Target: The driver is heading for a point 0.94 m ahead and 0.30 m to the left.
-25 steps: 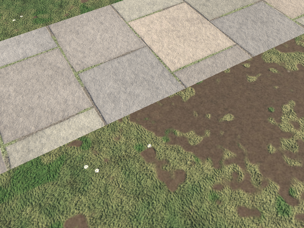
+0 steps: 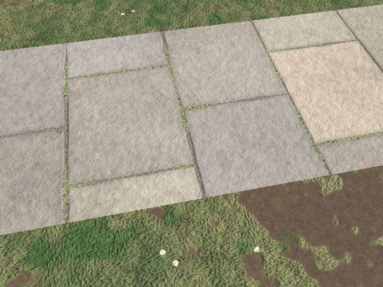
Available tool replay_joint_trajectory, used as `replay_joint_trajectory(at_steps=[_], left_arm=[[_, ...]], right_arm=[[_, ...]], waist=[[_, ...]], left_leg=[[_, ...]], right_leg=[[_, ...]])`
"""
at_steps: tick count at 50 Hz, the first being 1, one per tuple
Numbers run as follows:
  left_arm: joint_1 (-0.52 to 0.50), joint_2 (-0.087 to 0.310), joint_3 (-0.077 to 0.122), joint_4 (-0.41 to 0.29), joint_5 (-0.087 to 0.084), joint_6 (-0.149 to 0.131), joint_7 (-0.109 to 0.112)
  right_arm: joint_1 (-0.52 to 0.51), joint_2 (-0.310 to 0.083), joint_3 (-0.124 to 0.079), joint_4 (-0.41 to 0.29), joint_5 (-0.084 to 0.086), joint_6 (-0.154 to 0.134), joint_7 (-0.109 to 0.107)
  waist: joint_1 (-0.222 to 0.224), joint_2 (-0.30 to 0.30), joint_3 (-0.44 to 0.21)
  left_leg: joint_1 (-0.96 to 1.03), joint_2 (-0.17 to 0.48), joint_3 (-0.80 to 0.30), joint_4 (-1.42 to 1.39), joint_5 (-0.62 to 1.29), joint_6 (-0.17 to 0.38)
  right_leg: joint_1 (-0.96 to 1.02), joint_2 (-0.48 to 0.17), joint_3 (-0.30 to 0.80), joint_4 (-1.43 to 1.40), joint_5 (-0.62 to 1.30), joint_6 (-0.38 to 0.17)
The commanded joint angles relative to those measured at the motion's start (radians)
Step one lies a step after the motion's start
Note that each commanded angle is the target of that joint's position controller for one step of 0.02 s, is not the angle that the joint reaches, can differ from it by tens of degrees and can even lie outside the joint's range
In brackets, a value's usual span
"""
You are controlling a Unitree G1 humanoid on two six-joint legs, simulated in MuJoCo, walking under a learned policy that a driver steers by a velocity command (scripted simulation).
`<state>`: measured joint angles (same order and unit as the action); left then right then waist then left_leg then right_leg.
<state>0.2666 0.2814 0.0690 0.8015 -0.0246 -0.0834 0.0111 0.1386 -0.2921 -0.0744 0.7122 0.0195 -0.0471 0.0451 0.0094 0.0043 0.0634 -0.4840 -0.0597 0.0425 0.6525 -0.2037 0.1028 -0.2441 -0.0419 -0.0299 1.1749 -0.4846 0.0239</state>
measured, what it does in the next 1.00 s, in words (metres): walks ahead, turning left: right foot, then left foot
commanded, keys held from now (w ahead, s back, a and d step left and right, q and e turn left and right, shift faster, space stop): w+q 1.00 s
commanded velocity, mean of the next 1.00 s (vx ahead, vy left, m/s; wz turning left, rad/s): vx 0.50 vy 0.00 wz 0.59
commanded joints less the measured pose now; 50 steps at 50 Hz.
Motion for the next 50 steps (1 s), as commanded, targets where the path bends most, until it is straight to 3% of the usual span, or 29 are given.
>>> replay_joint_trajectory(at_steps=[1, 2, 3, 5, 8, 11, 14, 16, 18, 19, 20, 21, 22, 23, 24, 25, 27, 29, 32, 37, 41, 43, 44, 45, 46, 47, 48, 49, 50], left_arm=[[-0.088, 0.116, 0.013, -0.139, 0.007, -0.072, -0.002], [-0.076, 0.134, 0.024, -0.132, 0.026, -0.062, 0.001], [-0.059, 0.136, 0.028, -0.132, 0.031, -0.047, -0.001], [-0.056, 0.108, 0.022, -0.137, 0.039, -0.026, -0.001], [-0.156, 0.066, 0.003, -0.166, 0.044, -0.015, 0.000], [-0.262, 0.049, -0.009, -0.186, 0.033, -0.022, -0.013], [-0.320, 0.076, -0.001, -0.206, 0.018, -0.033, -0.026], [-0.312, 0.104, 0.011, -0.209, 0.015, -0.043, -0.034], [-0.229, 0.123, 0.026, -0.190, 0.013, -0.054, -0.033], [-0.137, 0.149, 0.041, -0.171, 0.022, -0.060, -0.028], [0.010, 0.204, 0.057, -0.160, 0.040, -0.063, -0.019], [0.100, 0.282, 0.075, -0.122, 0.052, -0.049, -0.022], [0.089, 0.193, 0.058, -0.131, 0.027, -0.044, -0.027], [0.052, 0.132, 0.040, -0.142, 0.023, -0.036, -0.021], [0.006, 0.114, 0.030, -0.146, 0.031, -0.028, -0.018], [-0.023, 0.093, 0.023, -0.138, 0.034, -0.023, -0.017], [-0.042, 0.076, 0.016, -0.126, 0.038, -0.026, -0.013], [-0.036, 0.092, 0.022, -0.104, 0.030, -0.033, -0.013], [-0.024, 0.133, 0.035, -0.075, 0.033, -0.033, -0.010], [-0.002, 0.166, 0.039, -0.039, 0.024, -0.016, -0.003], [0.036, 0.204, 0.049, -0.011, 0.004, 0.004, -0.005], [0.029, 0.236, 0.059, -0.010, -0.006, 0.015, 0.000], [0.024, 0.250, 0.063, -0.011, -0.011, 0.023, 0.004], [0.014, 0.237, 0.057, -0.015, -0.013, 0.028, 0.008], [0.033, 0.185, 0.036, -0.033, 0.015, 0.023, 0.010], [0.113, 0.044, -0.010, -0.099, 0.049, -0.004, -0.003], [0.004, 0.141, 0.003, -0.111, 0.012, -0.039, -0.017], [-0.077, 0.176, 0.013, -0.139, -0.019, -0.055, -0.023], [-0.084, 0.160, 0.006, -0.136, -0.005, -0.062, -0.018]], right_arm=[[0.144, -0.133, -0.040, -0.037, 0.002, -0.022, -0.011], [0.094, -0.100, -0.028, -0.057, -0.008, -0.023, -0.015], [0.075, -0.098, -0.025, -0.072, -0.016, -0.023, -0.019], [0.082, -0.119, -0.031, -0.072, -0.011, -0.027, -0.028], [0.118, -0.154, -0.041, -0.061, -0.003, -0.022, -0.049], [0.158, -0.155, -0.042, -0.052, 0.004, -0.010, -0.057], [0.207, -0.155, -0.042, -0.038, 0.009, 0.000, -0.059], [0.214, -0.149, -0.042, -0.038, 0.008, 0.005, -0.061], [0.186, -0.139, -0.040, -0.049, 0.005, 0.010, -0.063], [0.176, -0.107, -0.030, -0.060, 0.001, 0.008, -0.061], [0.172, -0.048, -0.007, -0.082, -0.011, 0.003, -0.058], [0.312, 0.004, 0.010, -0.111, 0.015, -0.006, -0.058], [0.312, -0.100, -0.006, -0.086, 0.025, -0.006, -0.061], [0.207, -0.155, -0.022, -0.095, 0.017, 0.000, -0.061], [0.152, -0.148, -0.023, -0.108, 0.004, 0.006, -0.062], [0.117, -0.136, -0.025, -0.122, -0.005, 0.006, -0.057], [0.129, -0.101, -0.023, -0.129, 0.009, 0.014, -0.045], [0.115, -0.068, -0.016, -0.139, 0.009, 0.024, -0.042], [0.065, -0.053, -0.007, -0.157, 0.002, 0.028, -0.039], [-0.068, -0.030, 0.007, -0.179, 0.004, 0.014, -0.010], [-0.141, -0.041, 0.004, -0.216, 0.008, 0.014, 0.012], [-0.099, -0.075, -0.015, -0.218, 0.000, 0.019, 0.014], [-0.014, -0.106, -0.033, -0.201, -0.002, 0.023, 0.012], [0.152, -0.153, -0.063, -0.156, 0.001, 0.028, 0.003], [0.315, -0.230, -0.094, -0.119, 0.007, 0.038, -0.019], [0.256, -0.339, -0.098, -0.137, 0.009, 0.026, -0.022], [0.295, -0.252, -0.075, -0.160, 0.005, 0.010, -0.015], [0.262, -0.200, -0.058, -0.142, -0.003, -0.005, -0.012], [0.205, -0.174, -0.048, -0.143, 0.001, -0.010, -0.013]], waist=[[-0.059, -0.001, -0.178], [-0.022, 0.009, -0.150], [0.001, 0.022, -0.138], [0.014, 0.017, -0.119], [-0.014, 0.030, -0.084], [-0.064, 0.072, -0.079], [-0.087, 0.090, -0.078], [-0.074, 0.107, -0.081], [-0.019, 0.136, -0.096], [0.029, 0.129, -0.151], [0.091, 0.030, -0.281], [0.031, -0.315, -0.396], [0.051, -0.248, -0.337], [0.080, -0.150, -0.215], [0.066, -0.084, -0.147], [0.050, -0.076, -0.093], [0.017, -0.119, -0.069], [0.010, -0.112, -0.056], [0.015, -0.080, -0.050], [0.063, -0.066, -0.018], [0.073, -0.073, 0.013], [0.028, -0.103, -0.029], [-0.027, -0.110, -0.081], [-0.119, -0.086, -0.165], [-0.181, 0.024, -0.255], [-0.038, 0.283, -0.340], [-0.130, 0.166, -0.441], [-0.129, 0.122, -0.291], [-0.084, 0.044, -0.209]], left_leg=[[0.552, 0.297, -0.553, -0.353, 0.068, 0.225], [0.438, 0.267, -0.481, -0.370, 0.174, 0.212], [0.370, 0.251, -0.454, -0.391, 0.222, 0.212], [0.289, 0.233, -0.395, -0.411, 0.317, 0.216], [0.218, 0.174, -0.306, -0.416, 0.319, 0.177], [0.198, 0.134, -0.284, -0.391, 0.206, 0.129], [0.256, 0.164, -0.362, -0.340, 0.126, 0.116], [0.313, 0.187, -0.431, -0.284, 0.093, 0.102], [0.322, 0.180, -0.465, -0.211, 0.115, 0.076], [0.290, 0.135, -0.437, -0.108, 0.158, 0.045], [0.177, 0.075, -0.353, 0.160, 0.054, 0.004], [-0.174, -0.057, -0.221, 0.479, -0.375, -0.063], [-0.312, 0.025, -0.235, 0.625, -0.373, -0.078], [-0.345, 0.059, -0.219, 0.669, -0.276, -0.086], [-0.317, 0.091, -0.188, 0.659, -0.203, -0.092], [-0.298, 0.117, -0.185, 0.617, -0.155, -0.095], [-0.231, 0.153, -0.168, 0.564, -0.114, -0.095], [-0.238, 0.165, -0.149, 0.514, -0.097, -0.105], [-0.276, 0.178, -0.143, 0.404, -0.005, -0.122], [-0.215, 0.160, -0.069, 0.133, 0.208, -0.105], [-0.178, 0.134, -0.012, 0.013, 0.139, -0.061], [-0.071, 0.074, 0.042, -0.012, 0.034, -0.018], [0.045, 0.032, 0.068, -0.033, 0.004, 0.010], [0.281, -0.012, 0.076, -0.098, 0.071, 0.048], [0.595, 0.095, -0.118, -0.105, 0.088, 0.105], [0.863, 0.347, -0.714, -0.219, -0.085, 0.289], [0.890, 0.389, -0.873, -0.346, -0.212, 0.307], [0.790, 0.362, -0.726, -0.359, -0.142, 0.259], [0.639, 0.316, -0.604, -0.356, -0.039, 0.225]], right_leg=[[-0.530, -0.045, 0.129, 0.098, 0.092, -0.034], [-0.449, -0.068, 0.133, 0.036, 0.126, -0.031], [-0.399, -0.074, 0.131, 0.003, 0.144, -0.022], [-0.373, -0.071, 0.106, -0.089, 0.169, 0.006], [-0.358, -0.040, 0.079, -0.306, 0.348, 0.040], [-0.281, 0.016, 0.068, -0.531, 0.532, 0.047], [-0.254, 0.041, 0.089, -0.629, 0.536, 0.037], [-0.230, 0.048, 0.106, -0.674, 0.472, 0.015], [-0.121, 0.052, 0.092, -0.722, 0.422, -0.022], [0.031, 0.026, 0.100, -0.739, 0.424, -0.054], [0.276, -0.140, 0.256, -0.726, 0.371, -0.121], [0.581, -0.362, 0.720, -0.816, 0.158, -0.289], [0.559, -0.384, 0.826, -0.866, -0.067, -0.288], [0.449, -0.339, 0.669, -0.877, -0.054, -0.243], [0.333, -0.296, 0.535, -0.886, 0.073, -0.216], [0.243, -0.257, 0.441, -0.907, 0.181, -0.207], [0.151, -0.211, 0.309, -0.954, 0.284, -0.195], [0.126, -0.214, 0.231, -0.989, 0.358, -0.210], [0.153, -0.232, 0.140, -1.012, 0.470, -0.225], [0.190, -0.202, -0.034, -1.006, 0.541, -0.181], [0.282, -0.238, -0.092, -0.967, 0.642, -0.155], [0.321, -0.241, -0.134, -0.845, 0.969, -0.135], [0.319, -0.231, -0.157, -0.712, 1.123, -0.123], [0.238, -0.199, -0.189, -0.504, 1.139, -0.094], [-0.022, -0.159, -0.187, -0.194, 0.801, -0.050], [-0.452, 0.051, -0.075, 0.143, -0.105, 0.003], [-0.553, 0.044, 0.126, 0.235, -0.101, -0.010], [-0.622, 0.003, 0.119, 0.209, 0.002, -0.026], [-0.575, -0.039, 0.116, 0.121, 0.088, -0.033]])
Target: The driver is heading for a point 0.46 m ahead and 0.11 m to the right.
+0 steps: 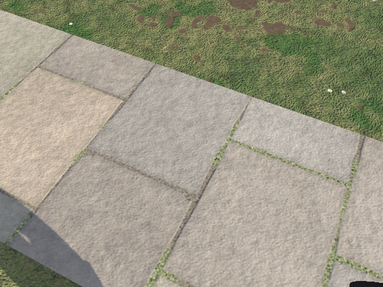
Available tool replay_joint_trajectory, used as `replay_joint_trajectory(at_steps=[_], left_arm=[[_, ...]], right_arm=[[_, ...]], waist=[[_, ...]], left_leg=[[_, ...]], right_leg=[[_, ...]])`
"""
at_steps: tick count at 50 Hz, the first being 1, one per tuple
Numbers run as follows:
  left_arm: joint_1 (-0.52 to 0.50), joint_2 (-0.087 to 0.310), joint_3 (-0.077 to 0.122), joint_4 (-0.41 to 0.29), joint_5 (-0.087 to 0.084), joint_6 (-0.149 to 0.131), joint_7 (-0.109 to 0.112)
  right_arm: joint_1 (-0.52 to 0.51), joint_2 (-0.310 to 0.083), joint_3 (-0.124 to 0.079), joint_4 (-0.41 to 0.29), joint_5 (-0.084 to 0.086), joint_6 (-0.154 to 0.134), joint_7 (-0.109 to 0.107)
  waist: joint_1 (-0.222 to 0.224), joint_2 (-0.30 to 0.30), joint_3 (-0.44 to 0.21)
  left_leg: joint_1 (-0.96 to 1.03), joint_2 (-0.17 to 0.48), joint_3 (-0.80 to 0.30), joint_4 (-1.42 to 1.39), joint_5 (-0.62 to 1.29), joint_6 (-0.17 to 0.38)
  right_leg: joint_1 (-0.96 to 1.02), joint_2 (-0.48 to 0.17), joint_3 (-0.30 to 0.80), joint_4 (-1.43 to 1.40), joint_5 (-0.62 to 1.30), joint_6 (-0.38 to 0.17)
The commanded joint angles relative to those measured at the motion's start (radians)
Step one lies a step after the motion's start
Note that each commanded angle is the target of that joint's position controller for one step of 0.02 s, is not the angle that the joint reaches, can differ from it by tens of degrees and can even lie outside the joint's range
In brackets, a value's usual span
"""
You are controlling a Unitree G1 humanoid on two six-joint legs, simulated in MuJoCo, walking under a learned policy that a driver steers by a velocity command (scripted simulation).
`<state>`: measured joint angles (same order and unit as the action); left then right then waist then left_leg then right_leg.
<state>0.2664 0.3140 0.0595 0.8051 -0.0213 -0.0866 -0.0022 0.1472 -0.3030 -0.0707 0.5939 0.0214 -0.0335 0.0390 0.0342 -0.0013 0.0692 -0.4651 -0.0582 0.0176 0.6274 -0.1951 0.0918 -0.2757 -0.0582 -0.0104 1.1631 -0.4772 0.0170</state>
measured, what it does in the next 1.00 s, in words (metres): walks ahead: right foot, then left foot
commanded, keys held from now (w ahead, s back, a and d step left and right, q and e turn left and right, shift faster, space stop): w+q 0.08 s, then w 0.18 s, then w+e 0.14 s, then no key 0.60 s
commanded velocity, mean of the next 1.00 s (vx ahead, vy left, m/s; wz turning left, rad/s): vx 0.31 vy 0.00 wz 0.11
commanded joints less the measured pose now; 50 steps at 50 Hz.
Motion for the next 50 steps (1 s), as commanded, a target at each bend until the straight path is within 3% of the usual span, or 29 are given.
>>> replay_joint_trajectory(at_steps=[1, 3, 5, 8, 11, 14, 17, 19, 20, 21, 22, 23, 24, 25, 26, 27, 29, 31, 35, 40, 42, 43, 44, 45, 46, 47, 50], left_arm=[[-0.080, 0.128, 0.019, -0.128, 0.019, -0.058, 0.003], [-0.049, 0.131, 0.026, -0.121, 0.031, -0.035, 0.001], [-0.049, 0.100, 0.018, -0.116, 0.038, -0.016, 0.001], [-0.143, 0.054, -0.003, -0.133, 0.039, -0.010, -0.003], [-0.252, 0.031, -0.016, -0.152, 0.028, -0.017, -0.017], [-0.311, 0.055, -0.011, -0.172, 0.014, -0.024, -0.030], [-0.317, 0.073, -0.006, -0.185, 0.011, -0.028, -0.043], [-0.257, 0.087, 0.003, -0.177, 0.010, -0.028, -0.047], [-0.158, 0.109, 0.018, -0.149, 0.014, -0.028, -0.044], [-0.026, 0.152, 0.034, -0.122, 0.029, -0.030, -0.040], [0.082, 0.240, 0.052, -0.120, 0.053, -0.030, -0.037], [0.120, 0.196, 0.045, -0.094, 0.026, -0.020, -0.043], [0.075, 0.140, 0.026, -0.107, 0.005, -0.013, -0.040], [0.011, 0.113, 0.016, -0.123, 0.013, -0.004, -0.034], [-0.034, 0.089, 0.006, -0.124, 0.020, -0.001, -0.034], [-0.058, 0.068, -0.002, -0.124, 0.025, -0.003, -0.032], [-0.088, 0.055, -0.010, -0.111, 0.036, -0.004, -0.030], [-0.107, 0.074, -0.005, -0.093, 0.040, -0.003, -0.024], [-0.100, 0.097, 0.001, -0.060, 0.030, 0.023, -0.008], [-0.088, 0.082, -0.009, -0.017, 0.029, 0.048, -0.008], [-0.096, 0.064, -0.018, -0.005, 0.017, 0.052, -0.008], [-0.065, 0.046, -0.024, 0.001, 0.027, 0.046, -0.009], [0.020, 0.047, -0.023, 0.014, 0.046, 0.037, -0.014], [0.046, 0.028, -0.029, 0.028, 0.045, 0.036, -0.014], [-0.007, 0.035, -0.033, 0.028, 0.040, 0.043, -0.013], [-0.050, 0.039, -0.032, 0.023, 0.035, 0.052, -0.010], [-0.065, 0.052, -0.029, 0.024, 0.036, 0.077, -0.004]], right_arm=[[0.130, -0.138, -0.043, -0.034, -0.005, -0.024, -0.009], [0.075, -0.116, -0.032, -0.049, -0.020, -0.026, -0.017], [0.083, -0.121, -0.032, -0.031, -0.016, -0.033, -0.028], [0.124, -0.129, -0.031, 0.005, -0.013, -0.033, -0.045], [0.177, -0.137, -0.030, 0.041, -0.009, -0.033, -0.048], [0.223, -0.147, -0.030, 0.076, -0.004, -0.033, -0.044], [0.246, -0.152, -0.032, 0.106, -0.008, -0.025, -0.045], [0.228, -0.159, -0.035, 0.114, -0.010, -0.018, -0.048], [0.210, -0.155, -0.032, 0.112, -0.012, -0.013, -0.051], [0.207, -0.131, -0.019, 0.100, -0.021, -0.010, -0.056], [0.292, -0.073, 0.003, 0.077, -0.028, -0.022, -0.057], [0.338, -0.061, 0.011, 0.094, -0.031, -0.033, -0.054], [0.269, -0.139, -0.006, 0.086, -0.014, -0.038, -0.048], [0.183, -0.141, -0.006, 0.067, -0.003, -0.038, -0.046], [0.127, -0.132, -0.005, 0.058, -0.015, -0.035, -0.048], [0.118, -0.126, -0.009, 0.054, -0.027, -0.027, -0.053], [0.172, -0.072, 0.001, 0.073, -0.027, -0.007, -0.059], [0.186, -0.046, 0.009, 0.082, -0.028, 0.003, -0.067], [0.116, -0.041, 0.012, 0.086, -0.026, 0.012, -0.071], [0.024, -0.052, 0.002, 0.074, -0.026, 0.019, -0.070], [0.037, -0.049, 0.001, 0.081, -0.035, 0.011, -0.069], [0.038, -0.084, -0.005, 0.080, -0.044, 0.007, -0.074], [0.026, -0.140, -0.017, 0.073, -0.042, 0.011, -0.080], [0.015, -0.105, -0.013, 0.082, -0.033, 0.021, -0.079], [0.002, -0.061, -0.007, 0.079, -0.026, 0.027, -0.072], [-0.005, -0.045, -0.003, 0.080, -0.029, 0.030, -0.068], [0.003, -0.059, -0.006, 0.098, -0.032, 0.020, -0.064]], waist=[[-0.066, 0.025, -0.164], [-0.015, 0.053, -0.139], [-0.005, 0.045, -0.125], [-0.041, 0.054, -0.091], [-0.096, 0.071, -0.069], [-0.120, 0.081, -0.038], [-0.119, 0.096, -0.022], [-0.082, 0.108, -0.045], [-0.027, 0.095, -0.112], [0.033, 0.060, -0.224], [0.027, -0.126, -0.386], [0.027, -0.293, -0.458], [0.040, -0.165, -0.358], [0.033, -0.077, -0.256], [0.013, -0.009, -0.170], [-0.015, -0.011, -0.153], [-0.059, -0.068, -0.157], [-0.076, -0.091, -0.174], [-0.046, -0.088, -0.204], [-0.018, -0.087, -0.147], [-0.046, -0.067, -0.131], [-0.033, -0.023, -0.145], [0.028, 0.066, -0.176], [0.031, 0.121, -0.207], [-0.003, 0.101, -0.180], [-0.020, 0.075, -0.152], [-0.021, 0.064, -0.129]], left_leg=[[0.485, 0.275, -0.489, -0.336, 0.067, 0.211], [0.344, 0.237, -0.418, -0.375, 0.201, 0.207], [0.273, 0.222, -0.351, -0.391, 0.298, 0.214], [0.232, 0.177, -0.252, -0.401, 0.314, 0.175], [0.215, 0.158, -0.219, -0.401, 0.196, 0.135], [0.305, 0.209, -0.260, -0.377, 0.143, 0.132], [0.447, 0.275, -0.282, -0.331, 0.235, 0.115], [0.496, 0.274, -0.249, -0.259, 0.451, 0.087], [0.496, 0.235, -0.199, -0.141, 0.637, 0.064], [0.409, 0.179, -0.157, 0.067, 0.657, 0.026], [0.083, 0.044, -0.097, 0.438, 0.318, -0.058], [-0.128, -0.054, -0.114, 0.676, -0.379, -0.109], [-0.207, 0.011, -0.169, 0.746, -0.381, -0.108], [-0.217, 0.057, -0.141, 0.726, -0.322, -0.110], [-0.203, 0.088, -0.114, 0.652, -0.284, -0.114], [-0.159, 0.119, -0.110, 0.574, -0.251, -0.115], [-0.043, 0.128, -0.098, 0.458, -0.197, -0.134], [0.005, 0.122, -0.081, 0.334, -0.143, -0.154], [0.086, 0.115, -0.069, 0.131, 0.045, -0.157], [0.122, 0.111, -0.079, -0.035, 0.037, -0.133], [0.228, 0.105, -0.073, -0.215, 0.185, -0.101], [0.313, 0.156, -0.129, -0.226, 0.388, -0.080], [0.411, 0.217, -0.175, -0.162, 0.549, -0.037], [0.428, 0.213, -0.173, -0.130, 0.480, -0.004], [0.400, 0.174, -0.153, -0.129, 0.367, -0.018], [0.377, 0.155, -0.143, -0.132, 0.326, -0.036], [0.352, 0.139, -0.133, -0.126, 0.356, -0.046]], right_leg=[[-0.473, -0.050, 0.095, 0.049, 0.127, -0.017], [-0.370, -0.067, 0.097, -0.026, 0.175, 0.002], [-0.349, -0.059, 0.071, -0.102, 0.213, 0.031], [-0.339, -0.044, 0.051, -0.313, 0.413, 0.054], [-0.260, -0.004, 0.036, -0.514, 0.603, 0.046], [-0.287, 0.004, 0.046, -0.598, 0.602, 0.017], [-0.343, 0.007, 0.040, -0.636, 0.483, -0.039], [-0.265, 0.038, 0.006, -0.657, 0.393, -0.081], [-0.125, 0.075, -0.027, -0.683, 0.410, -0.110], [0.110, 0.015, 0.043, -0.659, 0.538, -0.158], [0.490, -0.210, 0.395, -0.643, 0.683, -0.305], [0.623, -0.337, 0.700, -0.770, 0.724, -0.405], [0.548, -0.315, 0.629, -0.778, 0.687, -0.358], [0.418, -0.277, 0.474, -0.773, 0.765, -0.317], [0.285, -0.230, 0.367, -0.787, 0.890, -0.291], [0.211, -0.198, 0.307, -0.804, 0.944, -0.270], [0.109, -0.150, 0.225, -0.838, 1.034, -0.261], [0.079, -0.133, 0.164, -0.851, 1.118, -0.268], [0.080, -0.107, 0.100, -0.853, 1.045, -0.232], [0.101, -0.128, 0.157, -0.834, 0.779, -0.225], [0.079, -0.098, 0.164, -0.791, 0.649, -0.179], [0.050, -0.060, 0.157, -0.761, 0.563, -0.136], [-0.010, 0.008, 0.121, -0.738, 0.410, -0.096], [-0.015, 0.036, 0.087, -0.762, 0.296, -0.066], [-0.012, 0.048, 0.070, -0.764, 0.266, -0.052], [-0.024, 0.049, 0.065, -0.757, 0.281, -0.049], [0.000, 0.037, 0.076, -0.744, 0.363, -0.054]])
